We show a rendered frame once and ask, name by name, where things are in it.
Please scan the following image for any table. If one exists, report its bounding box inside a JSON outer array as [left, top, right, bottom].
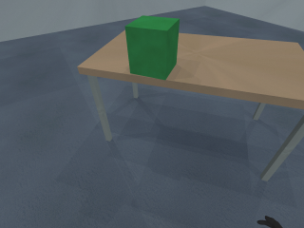
[[77, 30, 304, 181]]

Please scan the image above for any carton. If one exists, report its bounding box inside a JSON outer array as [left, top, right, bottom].
[[124, 15, 180, 80]]

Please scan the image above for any right robot hand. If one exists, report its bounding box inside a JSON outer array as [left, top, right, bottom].
[[257, 216, 283, 228]]

